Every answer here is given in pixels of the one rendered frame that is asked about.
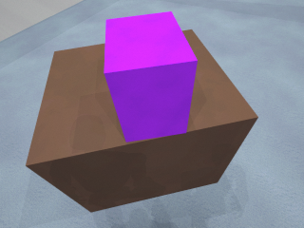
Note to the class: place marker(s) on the carton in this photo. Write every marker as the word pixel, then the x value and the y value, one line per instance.
pixel 150 71

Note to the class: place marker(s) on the pedestal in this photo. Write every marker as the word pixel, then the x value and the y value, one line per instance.
pixel 79 147

